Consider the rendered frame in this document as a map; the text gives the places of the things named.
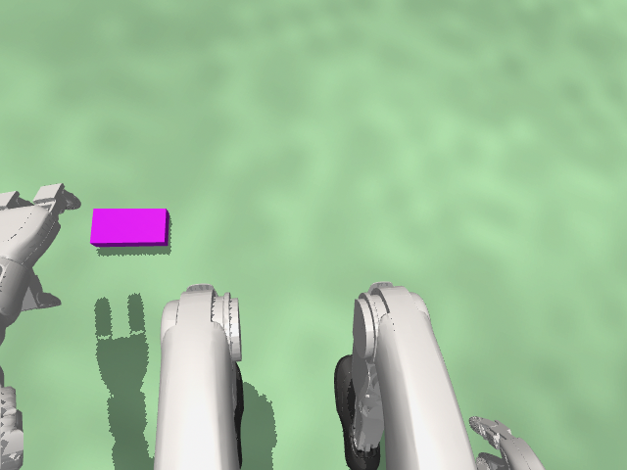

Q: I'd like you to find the small box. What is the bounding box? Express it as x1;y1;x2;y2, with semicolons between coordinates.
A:
90;209;169;247

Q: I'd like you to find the left robot arm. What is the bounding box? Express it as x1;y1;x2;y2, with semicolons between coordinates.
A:
0;258;30;470

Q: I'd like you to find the right robot hand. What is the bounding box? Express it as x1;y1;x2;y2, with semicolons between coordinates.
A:
469;416;546;470

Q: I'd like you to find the right robot foot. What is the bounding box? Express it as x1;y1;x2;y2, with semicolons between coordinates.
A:
334;354;380;470

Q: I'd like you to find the left robot hand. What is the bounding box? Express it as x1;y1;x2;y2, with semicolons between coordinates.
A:
0;183;81;311

